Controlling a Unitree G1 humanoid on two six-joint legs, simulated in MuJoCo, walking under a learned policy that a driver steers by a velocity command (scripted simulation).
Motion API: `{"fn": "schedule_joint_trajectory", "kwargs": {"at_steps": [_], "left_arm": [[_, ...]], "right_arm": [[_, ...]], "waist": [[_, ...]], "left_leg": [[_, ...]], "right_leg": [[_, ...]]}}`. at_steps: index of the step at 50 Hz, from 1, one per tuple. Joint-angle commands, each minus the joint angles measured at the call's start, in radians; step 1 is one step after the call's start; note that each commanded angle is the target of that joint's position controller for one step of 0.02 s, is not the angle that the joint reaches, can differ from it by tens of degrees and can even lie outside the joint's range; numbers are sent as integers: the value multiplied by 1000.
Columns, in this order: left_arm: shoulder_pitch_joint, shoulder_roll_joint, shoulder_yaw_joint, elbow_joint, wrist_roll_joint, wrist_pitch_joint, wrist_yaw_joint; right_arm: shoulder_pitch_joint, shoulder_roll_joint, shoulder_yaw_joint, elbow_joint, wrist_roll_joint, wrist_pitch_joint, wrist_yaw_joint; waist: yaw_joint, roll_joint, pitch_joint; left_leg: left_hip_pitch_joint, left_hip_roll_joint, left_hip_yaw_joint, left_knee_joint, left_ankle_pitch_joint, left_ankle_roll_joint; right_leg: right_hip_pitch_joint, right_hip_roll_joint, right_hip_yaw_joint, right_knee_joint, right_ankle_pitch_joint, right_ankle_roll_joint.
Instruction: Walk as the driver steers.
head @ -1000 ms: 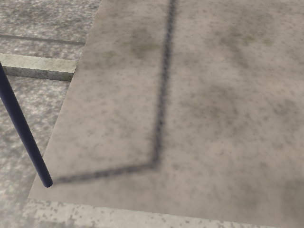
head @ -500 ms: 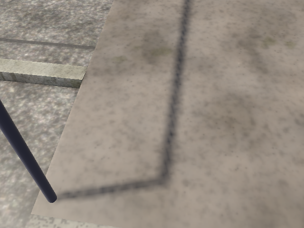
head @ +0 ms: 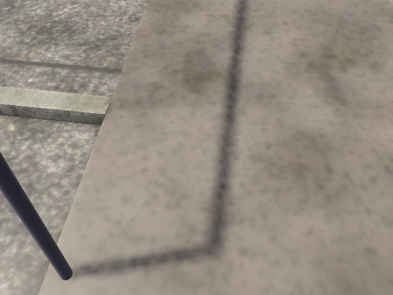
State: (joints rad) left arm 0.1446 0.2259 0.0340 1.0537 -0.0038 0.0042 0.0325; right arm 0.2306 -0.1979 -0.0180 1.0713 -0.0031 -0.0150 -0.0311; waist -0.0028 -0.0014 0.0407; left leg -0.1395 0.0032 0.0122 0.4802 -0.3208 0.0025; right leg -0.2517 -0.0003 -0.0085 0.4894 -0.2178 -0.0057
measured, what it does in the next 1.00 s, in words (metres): walks ahead: left foot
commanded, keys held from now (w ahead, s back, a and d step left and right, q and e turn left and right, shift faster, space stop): no key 0.22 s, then w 0.78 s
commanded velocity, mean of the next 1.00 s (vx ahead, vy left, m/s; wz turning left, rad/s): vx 0.28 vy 0.00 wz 0.00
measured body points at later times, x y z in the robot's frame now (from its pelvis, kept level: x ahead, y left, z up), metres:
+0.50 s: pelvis +0.05 -0.03 -0.01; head +0.05 -0.04 +0.44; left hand +0.10 +0.23 -0.15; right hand +0.01 -0.28 -0.17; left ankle -0.04 +0.12 -0.73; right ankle +0.05 -0.12 -0.74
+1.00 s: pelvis +0.29 -0.01 -0.02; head +0.33 +0.00 +0.43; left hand +0.20 +0.25 -0.16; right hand +0.51 -0.24 -0.11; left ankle +0.41 +0.08 -0.74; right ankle +0.07 -0.12 -0.70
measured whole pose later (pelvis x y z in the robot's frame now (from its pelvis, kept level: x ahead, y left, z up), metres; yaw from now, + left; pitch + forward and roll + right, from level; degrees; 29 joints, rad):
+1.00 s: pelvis +0.29 -0.01 -0.02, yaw +0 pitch +1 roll +0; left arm 0.44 0.24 0.03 1.11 0.00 -0.06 0.00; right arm -0.04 -0.23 -0.05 0.85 0.01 -0.11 0.03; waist 0.05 -0.01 0.06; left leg -0.50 -0.01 0.08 0.58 -0.16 0.10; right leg 0.02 -0.01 -0.01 0.69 -0.45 -0.02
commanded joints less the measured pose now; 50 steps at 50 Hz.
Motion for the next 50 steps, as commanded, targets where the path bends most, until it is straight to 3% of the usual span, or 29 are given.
{"fn": "schedule_joint_trajectory", "kwargs": {"at_steps": [1,11,12,14,15,17,18,19,21,23,24,25,26,27,28,29,31,33,37,39,41,43,44,46,47,48,49,50], "left_arm": [[8,101,17,-17,-1,-3,5],[-3,95,17,17,0,2,8],[15,84,15,31,0,3,8],[19,94,22,37,-9,4,8],[3,96,23,28,-9,-4,7],[-50,62,17,-1,-13,-37,-5],[-62,49,14,-11,-17,-54,-15],[-69,48,14,-18,-21,-68,-24],[-30,41,14,-15,-31,-88,-38],[111,52,28,46,-32,-95,-41],[222,83,44,84,-25,-92,-40],[364,172,71,112,-23,-95,-37],[455,242,79,121,-20,-109,-51],[361,166,51,101,-3,-128,-52],[283,115,36,72,-4,-138,-54],[226,99,26,51,-5,-140,-58],[208,59,7,41,0,-129,-59],[262,66,2,51,5,-117,-46],[280,125,6,34,11,-106,-22],[312,144,12,34,7,-105,-20],[354,141,15,44,-9,-102,-20],[359,139,19,45,-15,-97,-20],[346,153,25,40,-16,-93,-18],[313,179,35,27,-7,-84,-16],[291,169,33,17,0,-71,-17],[268,177,30,-8,5,-63,-18],[346,71,-2,-37,22,-75,-37],[359,14,-20,-19,-1,-101,-48]], "right_arm": [[57,-104,-17,-14,0,-3,-3],[74,-93,-14,0,-2,-1,-8],[97,-86,-13,13,-1,0,-9],[100,-121,-26,8,11,3,-14],[102,-136,-32,-3,15,0,-17],[165,-180,-48,0,28,-20,-15],[163,-207,-59,-1,31,-32,-14],[156,-199,-60,-6,29,-42,-11],[131,-162,-55,-20,33,-58,2],[77,-163,-55,-45,41,-56,14],[41,-163,-53,-65,36,-59,16],[6,-108,-38,-98,31,-68,18],[1,-63,-25,-131,25,-86,13],[0,-106,-37,-135,49,-97,18],[10,-111,-38,-130,59,-103,27],[17,-113,-43,-124,50,-107,29],[0,-130,-60,-126,29,-101,34],[-22,-97,-58,-134,24,-85,45],[-222,-51,-33,-217,24,-74,47],[-288,-57,-27,-240,29,-75,54],[-341,-71,-21,-255,40,-80,58],[-372,-85,-19,-273,44,-91,67],[-368,-103,-24,-278,39,-94,69],[-266,-153,-47,-262,36,-96,68],[-125,-188,-70,-220,38,-93,63],[50,-224,-90,-165,29,-88,57],[200,-325,-116,-145,-2,-83,52],[233,-279,-101,-126,-4,-79,55]], "waist": [[1,6,-38],[4,10,-16],[3,13,-38],[1,48,17],[-7,62,65],[-36,140,121],[-35,182,147],[-29,176,164],[4,148,156],[72,117,106],[116,76,63],[163,-149,15],[174,-320,-48],[110,-168,2],[74,-111,40],[45,-66,47],[24,-64,48],[27,-75,41],[60,-55,93],[78,-70,105],[85,-72,133],[71,-68,142],[52,-73,120],[-23,-109,10],[-99,-105,-87],[-171,-91,-193],[-148,101,-380],[-137,219,-500]], "left_leg": [[-77,37,-31,-88,256,17],[-89,31,-22,-105,187,14],[-80,22,-14,-113,79,19],[-126,32,-49,-131,-256,65],[-147,66,-101,-159,-390,93],[-108,205,-296,-262,-521,172],[-92,293,-406,-310,-520,219],[-92,333,-451,-320,-468,240],[-57,313,-382,-273,-320,212],[-181,209,-223,-175,-181,148],[-266,148,-144,-51,-18,114],[-431,17,21,298,71,39],[-605,-65,-3,606,-218,14],[-692,-6,-112,783,-206,39],[-718,38,-124,823,-102,69],[-709,81,-103,795,-3,82],[-624,124,-70,684,100,75],[-590,123,-24,609,135,46],[-557,96,21,297,257,8],[-509,69,49,189,309,11],[-515,61,50,135,307,26],[-526,59,38,77,298,54],[-502,48,37,60,290,67],[-323,-7,67,66,253,100],[-140,-47,97,60,256,125],[129,-5,44,75,275,160],[557,273,-361,62,146,310],[646,422,-770,-164,6,399]], "right_leg": [[111,-35,36,-37,254,-38],[104,-33,37,-51,200,-33],[111,-19,21,-49,91,-34],[28,26,-20,3,-268,-43],[-48,30,-20,28,-362,-50],[-182,34,-54,167,-287,-47],[-231,10,-50,258,-209,-53],[-262,-22,-24,296,-204,-67],[-242,-41,-21,218,-248,-92],[62,17,-81,24,-116,-90],[225,13,-36,-3,-64,-92],[383,-164,278,-159,-175,-173],[481,-366,706,-324,-229,-302],[437,-392,702,-312,-236,-300],[391,-354,567,-301,-185,-261],[352,-311,445,-308,-114,-227],[282,-237,260,-324,103,-177],[264,-205,170,-334,252,-176],[190,-188,96,-382,310,-185],[184,-193,79,-406,285,-189],[236,-219,78,-414,270,-196],[316,-247,71,-390,336,-187],[356,-254,57,-353,443,-171],[396,-258,30,-207,801,-148],[371,-225,-4,-32,945,-121],[218,-184,-14,191,880,-94],[-171,-53,-26,591,425,-42],[-356,83,90,858,-315,-24]]}}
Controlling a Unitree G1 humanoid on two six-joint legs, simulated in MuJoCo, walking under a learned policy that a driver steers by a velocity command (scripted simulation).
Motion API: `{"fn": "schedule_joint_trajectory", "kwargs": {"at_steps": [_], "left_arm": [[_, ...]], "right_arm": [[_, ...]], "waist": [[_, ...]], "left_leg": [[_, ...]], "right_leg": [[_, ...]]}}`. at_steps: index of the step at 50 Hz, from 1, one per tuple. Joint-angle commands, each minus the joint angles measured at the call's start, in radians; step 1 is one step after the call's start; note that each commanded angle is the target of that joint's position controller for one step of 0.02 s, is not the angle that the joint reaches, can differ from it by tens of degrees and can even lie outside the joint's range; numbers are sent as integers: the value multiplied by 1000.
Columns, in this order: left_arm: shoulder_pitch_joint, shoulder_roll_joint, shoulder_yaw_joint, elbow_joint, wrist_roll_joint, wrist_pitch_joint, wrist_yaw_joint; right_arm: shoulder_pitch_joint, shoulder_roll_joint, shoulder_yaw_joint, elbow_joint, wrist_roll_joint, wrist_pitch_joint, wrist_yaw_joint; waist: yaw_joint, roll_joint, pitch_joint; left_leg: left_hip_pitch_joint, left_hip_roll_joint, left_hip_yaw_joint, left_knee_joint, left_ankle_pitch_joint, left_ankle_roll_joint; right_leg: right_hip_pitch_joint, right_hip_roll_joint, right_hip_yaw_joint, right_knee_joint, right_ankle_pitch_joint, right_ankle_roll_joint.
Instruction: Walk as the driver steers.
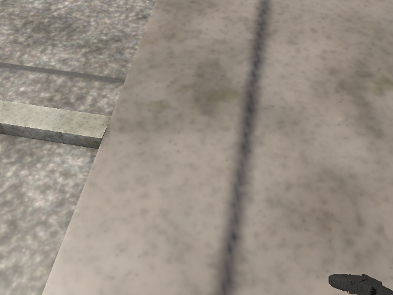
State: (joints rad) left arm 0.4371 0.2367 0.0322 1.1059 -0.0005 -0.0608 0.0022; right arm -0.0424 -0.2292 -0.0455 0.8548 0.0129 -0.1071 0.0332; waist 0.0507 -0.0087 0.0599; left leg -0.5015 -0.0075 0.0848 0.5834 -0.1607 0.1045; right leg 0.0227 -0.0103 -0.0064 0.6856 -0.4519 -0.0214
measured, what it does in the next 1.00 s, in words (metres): climbs: right foot, then left foot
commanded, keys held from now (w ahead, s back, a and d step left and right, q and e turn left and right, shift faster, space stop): w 1.00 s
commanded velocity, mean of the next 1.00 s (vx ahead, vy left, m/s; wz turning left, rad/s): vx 0.49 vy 0.00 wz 0.00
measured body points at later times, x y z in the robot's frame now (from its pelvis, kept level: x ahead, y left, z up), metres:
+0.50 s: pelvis +0.28 -0.04 +0.02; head +0.31 -0.04 +0.47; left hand +0.49 +0.19 -0.08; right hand +0.24 -0.31 -0.13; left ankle +0.13 +0.09 -0.70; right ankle +0.40 -0.14 -0.70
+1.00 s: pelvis +0.54 -0.01 +0.04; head +0.57 -0.01 +0.49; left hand +0.49 +0.25 -0.10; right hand +0.75 -0.24 -0.06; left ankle +0.68 +0.10 -0.67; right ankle +0.40 -0.14 -0.69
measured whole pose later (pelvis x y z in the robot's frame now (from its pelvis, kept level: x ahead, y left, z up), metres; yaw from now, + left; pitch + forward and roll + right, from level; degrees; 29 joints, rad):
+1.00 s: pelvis +0.54 -0.01 +0.04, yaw +0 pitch +3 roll -1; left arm 0.40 0.25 0.04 1.01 -0.02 -0.06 0.01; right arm 0.02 -0.24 -0.02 0.85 0.00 -0.08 0.02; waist 0.08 0.01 -0.01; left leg -0.57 0.05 0.07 0.59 -0.14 0.03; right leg 0.04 -0.01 -0.05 0.24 -0.42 0.00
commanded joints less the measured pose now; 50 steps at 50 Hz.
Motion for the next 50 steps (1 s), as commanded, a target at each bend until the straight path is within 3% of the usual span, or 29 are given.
{"fn": "schedule_joint_trajectory", "kwargs": {"at_steps": [1,2,3,5,7,9,11,15,19,21,22,23,24,25,26,27,28,29,31,32,34,36,39,42,45,47,48,49,50], "left_arm": [[-40,103,8,-108,-37,-60,-21],[-144,131,12,-141,-57,-75,-20],[-176,127,17,-149,-50,-73,-14],[-132,97,23,-143,-26,-43,-5],[-126,63,19,-145,-22,-18,1],[-194,76,21,-177,-10,-7,5],[-284,83,23,-210,1,-9,5],[-447,53,8,-253,-5,-20,-7],[-547,60,1,-293,-13,-36,-35],[-530,82,7,-303,-16,-47,-50],[-466,95,14,-292,-14,-53,-53],[-324,138,39,-246,-15,-54,-49],[-110,213,68,-187,-10,-56,-41],[0,326,90,-162,-4,-44,-34],[49,273,75,-157,21,-36,-24],[-62,213,59,-179,8,-42,-18],[-157,166,44,-203,6,-42,-13],[-221,134,32,-215,15,-46,-17],[-265,89,20,-208,23,-49,-22],[-250,91,21,-198,19,-51,-23],[-204,117,26,-178,16,-52,-16],[-162,139,30,-165,14,-48,-2],[-116,153,29,-159,17,-42,9],[-73,155,27,-143,4,-42,12],[-35,185,40,-129,-6,-27,10],[-19,184,42,-125,-15,-16,5],[-29,187,45,-125,-15,-10,6],[-74,202,49,-135,-22,5,7],[-86,180,42,-146,-23,13,12]], "right_arm": [[396,-196,-55,76,-7,5,-5],[295,-146,-37,50,-9,4,-10],[220,-105,-19,42,-19,-3,-5],[177,-84,-9,45,-35,-10,2],[206,-101,-9,66,-30,-9,1],[245,-130,-13,81,-29,-8,-12],[299,-151,-16,93,-27,0,-28],[372,-169,-18,104,-15,13,-48],[439,-186,-23,135,-2,33,-53],[434,-199,-28,140,-1,46,-57],[418,-211,-30,136,0,51,-57],[408,-191,-22,131,-6,54,-59],[406,-148,-2,108,-15,55,-61],[517,-16,33,84,-39,31,-45],[496,-77,15,97,-11,-1,-29],[363,-165,-9,68,24,-18,-18],[280,-183,-14,37,28,-23,-18],[253,-176,-19,37,13,-15,-26],[312,-131,-20,49,4,16,-36],[325,-108,-16,53,5,28,-38],[288,-107,-19,35,-2,41,-43],[217,-106,-19,7,-13,43,-44],[151,-94,-13,-10,-16,42,-42],[48,-83,-1,-37,-1,38,-39],[-41,-77,10,-67,-8,28,-26],[-42,-81,12,-80,-9,22,-16],[-3,-98,6,-80,-9,20,-10],[73,-121,-8,-62,-10,14,-9],[244,-175,-37,-6,-9,11,-11]], "waist": [[-178,161,-345],[-152,91,-208],[-104,15,-115],[-37,68,-77],[-15,76,-50],[-17,70,-19],[-43,61,-5],[-90,63,-3],[-107,80,-7],[-75,117,-20],[-23,130,-56],[44,122,-137],[124,68,-289],[65,-205,-428],[96,-241,-514],[87,-147,-325],[59,-72,-227],[20,-24,-159],[-51,-71,-116],[-61,-79,-101],[-63,-60,-68],[-46,-43,-49],[-25,-42,-39],[7,-60,-2],[36,-64,24],[19,-94,26],[-11,-117,5],[-71,-140,-57],[-146,-116,-173]], "left_leg": [[867,387,-757,-316,-234,235],[681,358,-603,-349,-235,189],[501,315,-481,-392,-144,163],[316,248,-336,-443,-43,132],[239,222,-256,-476,0,137],[223,219,-218,-501,23,150],[253,221,-202,-510,36,146],[315,202,-144,-509,65,110],[462,253,-149,-461,83,98],[515,283,-152,-404,161,87],[502,277,-135,-330,293,71],[468,236,-93,-173,474,44],[328,182,-44,113,435,4],[-81,17,-32,491,-151,-71],[-255,-23,-192,712,-383,-68],[-374,38,-203,795,-336,-54],[-363,99,-178,765,-238,-39],[-293,138,-163,711,-166,-43],[-170,168,-166,648,-99,-51],[-158,168,-153,635,-83,-58],[-205,168,-138,586,-11,-80],[-273,171,-132,501,74,-105],[-280,162,-112,363,167,-128],[-225,128,-68,200,174,-132],[-214,100,-38,98,136,-124],[-178,78,-21,51,39,-98],[-126,64,-15,24,-12,-78],[-10,32,10,-18,-23,-54],[226,3,17,-41,12,-24]], "right_leg": [[-743,27,146,744,-67,-40],[-761,-42,112,723,24,-60],[-717,-90,83,655,109,-57],[-584,-136,84,560,177,-41],[-582,-138,59,530,194,-22],[-666,-148,50,469,269,7],[-736,-148,42,359,363,27],[-702,-102,-7,87,479,35],[-678,-61,-37,-57,394,27],[-632,-42,-52,-96,301,-1],[-520,-6,-72,-128,266,-21],[-327,26,-82,-155,281,-49],[-24,-87,68,-144,285,-111],[370,-347,514,-204,204,-262],[412,-403,850,-411,-76,-326],[287,-378,717,-430,-119,-276],[126,-336,564,-434,-48,-236],[-40,-298,453,-469,59,-214],[-202,-228,306,-528,135,-186],[-236,-211,255,-549,168,-193],[-254,-196,186,-575,230,-205],[-227,-200,159,-586,278,-212],[-202,-194,123,-589,281,-198],[-175,-192,86,-605,284,-175],[-77,-224,61,-581,377,-168],[-21,-253,67,-542,449,-167],[8,-262,61,-495,549,-158],[20,-249,37,-388,745,-145],[-19,-206,-6,-196,902,-119]]}}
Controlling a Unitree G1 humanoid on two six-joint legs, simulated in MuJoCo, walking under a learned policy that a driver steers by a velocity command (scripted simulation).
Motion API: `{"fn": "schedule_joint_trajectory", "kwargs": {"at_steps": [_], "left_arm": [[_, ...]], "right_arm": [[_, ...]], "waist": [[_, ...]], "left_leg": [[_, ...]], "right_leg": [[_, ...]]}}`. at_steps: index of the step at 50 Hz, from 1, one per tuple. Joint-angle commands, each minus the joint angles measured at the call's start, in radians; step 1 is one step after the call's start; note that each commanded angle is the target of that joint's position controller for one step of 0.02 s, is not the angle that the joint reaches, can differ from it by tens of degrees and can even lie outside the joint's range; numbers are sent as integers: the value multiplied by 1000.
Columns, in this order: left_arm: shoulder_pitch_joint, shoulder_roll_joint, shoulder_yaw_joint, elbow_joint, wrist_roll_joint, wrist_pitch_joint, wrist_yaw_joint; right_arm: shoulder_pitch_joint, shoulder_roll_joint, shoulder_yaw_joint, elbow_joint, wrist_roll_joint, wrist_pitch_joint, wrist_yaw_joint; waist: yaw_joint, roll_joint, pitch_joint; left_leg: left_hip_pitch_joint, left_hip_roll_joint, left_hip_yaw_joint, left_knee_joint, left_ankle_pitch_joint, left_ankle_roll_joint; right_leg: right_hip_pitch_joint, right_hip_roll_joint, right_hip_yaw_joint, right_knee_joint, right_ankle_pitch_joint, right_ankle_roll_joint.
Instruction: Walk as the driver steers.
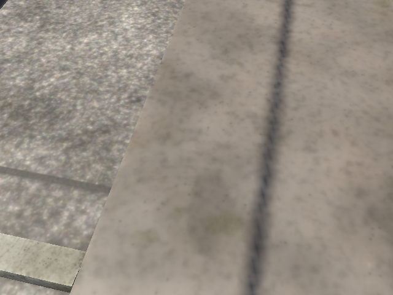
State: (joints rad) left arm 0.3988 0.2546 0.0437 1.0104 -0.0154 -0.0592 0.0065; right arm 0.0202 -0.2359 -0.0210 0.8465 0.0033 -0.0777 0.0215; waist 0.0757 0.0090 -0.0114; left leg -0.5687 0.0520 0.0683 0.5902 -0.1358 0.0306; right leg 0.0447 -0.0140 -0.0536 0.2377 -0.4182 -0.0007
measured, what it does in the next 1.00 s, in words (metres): climbs, turning right: right foot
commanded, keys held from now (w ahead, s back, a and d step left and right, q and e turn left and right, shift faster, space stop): w+e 0.72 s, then w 0.02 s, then w+q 0.26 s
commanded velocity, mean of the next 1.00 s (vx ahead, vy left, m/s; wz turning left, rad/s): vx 0.50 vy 0.00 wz -0.32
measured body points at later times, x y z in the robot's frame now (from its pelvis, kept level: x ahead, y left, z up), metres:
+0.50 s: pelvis +0.25 -0.01 +0.02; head +0.27 -0.02 +0.47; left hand +0.46 +0.18 -0.09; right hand +0.18 -0.27 -0.12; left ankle +0.14 +0.12 -0.72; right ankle +0.38 -0.18 -0.65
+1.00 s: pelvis +0.51 -0.13 +0.05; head +0.53 -0.15 +0.50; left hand +0.65 +0.11 -0.06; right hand +0.62 -0.42 -0.05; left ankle +0.76 -0.06 -0.61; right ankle +0.38 -0.16 -0.69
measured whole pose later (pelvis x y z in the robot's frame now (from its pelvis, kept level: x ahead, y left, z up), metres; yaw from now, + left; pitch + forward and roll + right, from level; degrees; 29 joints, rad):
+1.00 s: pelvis +0.51 -0.13 +0.05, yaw -21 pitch +3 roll +0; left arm 0.35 0.24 0.04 0.81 0.00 -0.08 0.00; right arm 0.06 -0.24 -0.05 0.77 0.01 -0.07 0.02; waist 0.05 0.04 -0.02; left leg -0.79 0.09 0.04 0.76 0.02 0.01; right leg 0.03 0.07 0.03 0.15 -0.33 -0.07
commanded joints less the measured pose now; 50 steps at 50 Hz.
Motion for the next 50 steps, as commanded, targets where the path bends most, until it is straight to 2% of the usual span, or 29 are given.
{"fn": "schedule_joint_trajectory", "kwargs": {"at_steps": [1,2,3,4,5,6,7,9,12,15,20,21,23,26,27,28,29,30,31,32,33,34,35,36,39,43,45,46,50], "left_arm": [[-12,110,7,-68,8,5,11],[114,-34,-31,-77,26,-25,-12],[38,76,1,-53,-16,-43,-18],[-80,144,24,-100,-46,-53,-17],[-128,151,29,-115,-35,-48,-11],[-138,133,36,-116,-19,-32,-2],[-99,109,41,-111,-14,-10,4],[-47,54,42,-92,-17,29,5],[-104,47,54,-122,-5,59,10],[-217,44,55,-180,21,65,5],[-344,19,34,-266,18,68,-24],[-328,5,26,-277,9,65,-24],[-408,-4,14,-318,9,57,-34],[-363,43,32,-351,-5,47,-56],[-269,82,54,-338,-15,40,-61],[-109,138,86,-305,-36,32,-65],[42,202,126,-265,-44,36,-50],[71,286,131,-248,-42,47,-31],[70,278,111,-329,-15,20,-31],[77,185,91,-301,9,-6,-35],[34,166,83,-278,6,-21,-33],[-66,132,66,-297,2,-31,-37],[-135,103,58,-317,6,-33,-34],[-159,84,49,-328,12,-32,-29],[-131,99,44,-316,8,-39,-13],[-27,106,38,-266,13,-35,-4],[-17,117,38,-254,8,-32,-5],[1,123,37,-245,16,-31,-3],[0,137,36,-222,11,-22,-7]], "right_arm": [[385,-266,-99,40,9,-15,-9],[453,-344,-114,65,24,0,-10],[473,-248,-91,68,10,-6,-13],[357,-195,-69,50,9,-19,-19],[248,-133,-52,29,1,-23,-19],[188,-90,-38,28,-9,-28,-14],[156,-62,-30,37,-19,-32,-9],[171,-65,-39,60,-16,-31,-15],[239,-108,-55,81,-22,-24,-35],[285,-118,-57,72,-28,-11,-65],[355,-142,-75,65,-13,6,-89],[341,-150,-85,54,7,6,-85],[378,-148,-92,59,2,12,-81],[352,-184,-92,49,5,23,-69],[342,-207,-95,48,-1,28,-69],[314,-226,-93,43,0,28,-62],[310,-212,-86,35,9,16,-55],[341,-70,-49,6,-48,-3,-44],[360,-85,-48,-52,-4,-57,-21],[180,-198,-80,-74,69,-89,-16],[94,-147,-67,-111,72,-98,-22],[102,-120,-58,-98,38,-96,-36],[146,-133,-69,-76,10,-84,-42],[187,-140,-76,-66,8,-63,-39],[194,-94,-67,-72,-27,-24,-29],[77,-71,-55,-101,-19,-9,-35],[-20,-55,-43,-130,-6,-10,-26],[-76,-45,-36,-149,3,-8,-20],[-133,-53,-31,-194,16,-5,13]], "waist": [[-237,7,-279],[-168,287,-436],[-228,201,-378],[-196,140,-183],[-158,43,-119],[-120,33,-63],[-76,78,-39],[-55,92,4],[-67,61,61],[-92,41,88],[-123,48,126],[-110,65,133],[-146,76,135],[-83,125,72],[-26,161,10],[67,169,-48],[142,102,-120],[49,-239,-131],[23,-282,-410],[92,-73,-281],[57,-88,-127],[-7,-7,-49],[-61,-23,-29],[-95,-37,-20],[-113,-23,-13],[-57,-57,3],[-21,-68,12],[0,-66,23],[9,-101,52]], "left_leg": [[680,124,-195,-40,-58,121],[1029,364,-691,-180,-292,280],[950,383,-853,-342,-488,274],[800,357,-689,-347,-459,211],[652,326,-546,-357,-341,180],[522,284,-421,-389,-241,155],[441,244,-308,-415,-184,125],[367,202,-144,-429,-48,95],[370,210,-44,-440,72,108],[453,245,-17,-451,110,123],[594,275,73,-447,136,106],[636,279,95,-431,168,109],[665,280,140,-411,177,107],[642,280,212,-275,577,79],[621,277,227,-141,783,72],[545,263,239,41,897,56],[391,216,242,279,655,12],[45,90,187,640,-348,-37],[-194,-67,-119,872,-519,-64],[-297,-36,-208,910,-376,-33],[-354,12,-177,882,-299,0],[-278,53,-177,807,-233,8],[-179,78,-184,731,-204,12],[-117,87,-179,705,-194,12],[-127,86,-113,621,-63,-23],[-224,77,-68,423,117,-43],[-225,60,-40,281,183,-38],[-216,51,-26,228,210,-38],[-233,15,0,125,129,-4]], "right_leg": [[-281,-149,11,584,668,-96],[-685,48,55,931,-68,-33],[-821,55,225,1112,-127,-47],[-907,-4,200,1168,-43,-68],[-867,-63,183,1139,77,-70],[-807,-93,182,1089,152,-64],[-729,-115,194,1058,199,-60],[-671,-100,180,1039,235,-51],[-753,-88,186,992,312,-21],[-866,-66,193,898,373,5],[-930,-84,106,759,361,-1],[-944,-96,85,745,328,-4],[-911,-93,3,670,252,-27],[-660,-13,-103,601,89,-85],[-519,37,-133,602,53,-109],[-303,81,-129,538,117,-146],[-42,98,-46,390,196,-188],[158,-124,382,356,159,-268],[391,-346,1035,81,-114,-504],[294,-331,1032,-37,-213,-430],[163,-308,884,-23,-174,-371],[-18,-264,734,12,17,-322],[-163,-212,595,20,157,-291],[-233,-176,508,2,215,-275],[-297,-135,320,-33,487,-266],[-226,-121,201,-57,595,-221],[-174,-122,152,-80,582,-197],[-153,-138,149,-103,542,-191],[16,-206,95,-98,638,-187]]}}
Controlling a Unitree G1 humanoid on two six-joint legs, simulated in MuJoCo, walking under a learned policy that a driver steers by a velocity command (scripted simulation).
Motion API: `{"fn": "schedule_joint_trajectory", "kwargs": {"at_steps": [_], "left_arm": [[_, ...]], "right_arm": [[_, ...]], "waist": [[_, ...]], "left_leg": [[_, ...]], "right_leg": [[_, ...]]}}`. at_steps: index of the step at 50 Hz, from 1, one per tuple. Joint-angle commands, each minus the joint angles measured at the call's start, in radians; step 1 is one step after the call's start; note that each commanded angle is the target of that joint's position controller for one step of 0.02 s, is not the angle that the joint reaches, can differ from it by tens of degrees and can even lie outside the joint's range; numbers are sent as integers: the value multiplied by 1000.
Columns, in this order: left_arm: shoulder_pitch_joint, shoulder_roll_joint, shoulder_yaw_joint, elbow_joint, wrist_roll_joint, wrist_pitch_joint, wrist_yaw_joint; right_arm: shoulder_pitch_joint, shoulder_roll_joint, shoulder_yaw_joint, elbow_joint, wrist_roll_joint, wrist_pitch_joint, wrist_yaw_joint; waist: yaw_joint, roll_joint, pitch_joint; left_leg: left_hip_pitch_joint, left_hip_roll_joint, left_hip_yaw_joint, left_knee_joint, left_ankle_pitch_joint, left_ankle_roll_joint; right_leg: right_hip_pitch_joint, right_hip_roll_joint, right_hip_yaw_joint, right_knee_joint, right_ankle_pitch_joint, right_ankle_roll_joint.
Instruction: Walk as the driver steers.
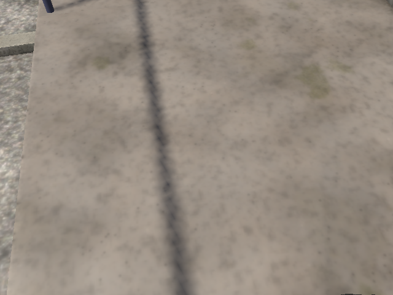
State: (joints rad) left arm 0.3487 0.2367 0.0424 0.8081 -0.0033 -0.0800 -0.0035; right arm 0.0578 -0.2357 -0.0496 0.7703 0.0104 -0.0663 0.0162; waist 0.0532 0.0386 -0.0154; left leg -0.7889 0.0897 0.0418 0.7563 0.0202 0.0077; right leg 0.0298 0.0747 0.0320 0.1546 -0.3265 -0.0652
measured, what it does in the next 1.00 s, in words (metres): climbs, turning left: left foot 0.03 m higher, then right foot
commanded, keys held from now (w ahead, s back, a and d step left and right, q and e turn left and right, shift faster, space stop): w+q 0.56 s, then w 0.44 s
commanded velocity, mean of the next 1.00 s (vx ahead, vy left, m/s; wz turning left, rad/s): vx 0.50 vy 0.00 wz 0.36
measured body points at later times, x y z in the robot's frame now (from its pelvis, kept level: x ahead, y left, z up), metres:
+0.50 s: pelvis +0.28 +0.03 +0.03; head +0.31 +0.06 +0.48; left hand +0.44 +0.32 -0.05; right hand +0.40 -0.23 -0.08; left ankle +0.22 +0.11 -0.71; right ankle +0.49 -0.10 -0.66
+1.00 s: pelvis +0.53 +0.10 +0.05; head +0.55 +0.11 +0.49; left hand +0.41 +0.35 -0.08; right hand +0.83 +0.00 -0.03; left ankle +0.58 +0.25 -0.67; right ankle +0.50 -0.07 -0.69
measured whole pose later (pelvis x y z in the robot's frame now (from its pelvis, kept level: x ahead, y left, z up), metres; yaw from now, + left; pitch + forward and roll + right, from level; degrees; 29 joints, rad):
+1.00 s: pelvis +0.53 +0.10 +0.05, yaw +25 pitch +2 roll -2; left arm 0.40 0.28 0.06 0.82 -0.02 -0.07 -0.02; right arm 0.09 -0.26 -0.01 0.62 0.01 -0.05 0.03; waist 0.10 0.02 0.01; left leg -0.53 0.06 0.03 0.62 -0.20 0.02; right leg -0.04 -0.01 -0.03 0.31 -0.39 0.00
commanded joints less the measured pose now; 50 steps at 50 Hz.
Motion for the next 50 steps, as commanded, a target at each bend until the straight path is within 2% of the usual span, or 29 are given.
{"fn": "schedule_joint_trajectory", "kwargs": {"at_steps": [1,3,4,5,6,7,8,9,10,11,12,15,17,21,22,26,29,30,31,32,33,34,35,36,38,41,43,47,50], "left_arm": [[36,157,37,-21,-1,4,5],[19,167,35,-26,3,14,18],[-9,200,44,-34,4,18,26],[-59,224,51,-48,7,26,33],[-67,221,46,-63,14,22,43],[35,63,1,-74,59,3,26],[74,61,-3,-94,23,-31,0],[-92,165,21,-124,-30,-60,-14],[-175,164,19,-162,-40,-74,-14],[-181,149,17,-155,-14,-73,-7],[-160,133,23,-152,10,-67,1],[-131,115,25,-158,7,-40,12],[-192,99,21,-173,12,-26,19],[-334,71,8,-200,-9,-13,22],[-367,57,3,-213,10,-14,15],[-410,115,25,-241,-12,-37,-7],[-210,182,65,-196,-3,-59,-9],[-28,248,84,-172,17,-65,-1],[62,360,108,-127,30,-48,-8],[71,253,92,-117,12,-45,-12],[12,183,72,-126,5,-41,-5],[-50,152,57,-129,11,-33,-1],[-85,124,45,-124,17,-29,-2],[-98,100,36,-116,15,-25,-1],[-90,93,33,-101,7,-25,-2],[-84,156,47,-88,-4,-26,2],[-81,190,54,-85,-9,-23,3],[-21,234,59,-73,-15,-7,-8],[-16,222,46,-54,-19,4,-13]], "right_arm": [[-162,-59,-5,-124,8,-18,28],[-101,-90,-20,-123,1,-17,37],[-6,-119,-31,-109,-2,-12,40],[159,-163,-52,-70,1,-7,37],[320,-223,-75,-37,1,-1,29],[379,-292,-82,-15,20,8,18],[393,-273,-75,-29,5,0,16],[335,-206,-62,-41,-3,-8,9],[261,-176,-49,-59,-12,-11,1],[218,-150,-39,-70,-12,-14,3],[195,-139,-38,-68,-13,-16,-2],[178,-151,-42,-98,-8,-2,-17],[220,-167,-48,-99,-14,0,-33],[265,-181,-49,-110,5,12,-41],[288,-192,-52,-107,11,15,-37],[333,-199,-53,-97,15,23,-36],[269,-157,-38,-126,3,23,-36],[253,-87,-13,-151,-18,17,-34],[445,7,15,-173,13,1,-24],[466,-100,-5,-115,46,1,-22],[320,-168,-23,-133,35,2,-21],[230,-173,-24,-154,11,3,-20],[192,-157,-25,-167,-4,2,-15],[199,-128,-23,-166,9,4,-12],[220,-85,-11,-159,19,11,-3],[140,-66,9,-187,-3,11,0],[87,-51,22,-195,-1,5,4],[-7,-89,18,-225,8,0,14],[90,-132,-9,-202,-8,0,15]], "waist": [[19,-143,46],[-24,-193,-34],[-77,-243,-91],[-167,-212,-167],[-239,-127,-247],[-143,171,-315],[-126,243,-423],[-166,95,-205],[-137,-1,-96],[-93,-86,-53],[-52,-90,-48],[-13,7,-23],[-32,14,-9],[-100,73,10],[-116,64,0],[-116,95,11],[5,135,-88],[81,30,-228],[-16,-379,-371],[21,-305,-311],[43,-187,-141],[28,-104,-70],[3,-98,-16],[-31,-128,14],[-52,-159,27],[-46,-149,48],[-28,-152,41],[12,-125,32],[-63,-122,-2]], "left_leg": [[18,-44,44,-59,-77,37],[142,-118,101,-47,-177,76],[253,-135,98,-58,-206,96],[446,-175,94,-137,-172,126],[753,-112,-52,-182,-129,163],[1048,125,-423,-184,-155,275],[1177,260,-979,-459,-625,434],[1023,240,-895,-535,-692,373],[858,205,-739,-534,-572,333],[728,160,-619,-538,-421,300],[643,108,-524,-533,-305,283],[543,37,-379,-554,-166,280],[513,17,-328,-553,-114,273],[506,-16,-303,-536,-162,230],[500,-11,-303,-526,-188,228],[584,48,-422,-461,-296,210],[569,10,-409,-275,-103,139],[447,-58,-310,29,-148,90],[90,-199,-194,386,-580,24],[-58,-132,-224,575,-563,13],[-94,-96,-206,636,-473,14],[-49,-61,-180,607,-394,17],[-5,-44,-178,554,-357,17],[47,-20,-166,514,-352,17],[95,-22,-123,447,-348,10],[127,-1,-74,235,-292,-12],[200,0,-50,82,-241,-16],[278,-30,-4,-80,-201,-6],[493,-92,53,-196,-217,48]], "right_leg": [[57,-300,-18,21,674,-111],[113,-298,-71,159,1143,-84],[119,-306,-73,265,1293,-70],[94,-278,-103,434,1341,-42],[-107,-243,-105,678,1082,-9],[-448,-84,-77,1002,56,44],[-730,24,96,1252,-228,54],[-848,-41,132,1304,-136,31],[-847,-90,106,1243,-39,17],[-782,-130,91,1172,8,28],[-708,-155,91,1102,49,47],[-678,-173,38,1002,53,89],[-694,-166,12,894,123,129],[-635,-119,-4,610,282,170],[-604,-100,-10,556,284,169],[-543,-61,9,434,195,152],[-236,-67,4,332,172,68],[31,-254,195,313,105,-19],[363,-499,744,190,-81,-225],[323,-521,895,109,-360,-251],[188,-460,697,110,-303,-203],[47,-398,512,123,-142,-162],[-59,-341,398,106,-31,-144],[-125,-299,315,85,5,-120],[-183,-267,229,48,62,-130],[-229,-275,154,3,140,-154],[-247,-273,111,-5,164,-147],[-182,-315,109,23,187,-146],[-194,-302,68,158,371,-108]]}}
Velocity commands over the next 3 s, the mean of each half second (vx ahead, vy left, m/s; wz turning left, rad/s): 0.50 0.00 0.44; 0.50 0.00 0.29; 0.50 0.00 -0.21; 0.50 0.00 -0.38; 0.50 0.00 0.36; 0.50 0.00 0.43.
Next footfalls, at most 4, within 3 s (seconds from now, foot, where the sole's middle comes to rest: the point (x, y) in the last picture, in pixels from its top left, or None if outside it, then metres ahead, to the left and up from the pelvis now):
0.10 left None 0.26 0.12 -0.75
0.58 right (240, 273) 0.54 -0.05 -0.73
1.02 left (145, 245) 0.62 0.27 -0.71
1.56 right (193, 156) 0.99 0.13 -0.68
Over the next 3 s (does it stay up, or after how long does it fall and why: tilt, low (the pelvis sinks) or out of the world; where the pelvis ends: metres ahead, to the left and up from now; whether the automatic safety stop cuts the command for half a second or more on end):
stays up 1.51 0.36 0.12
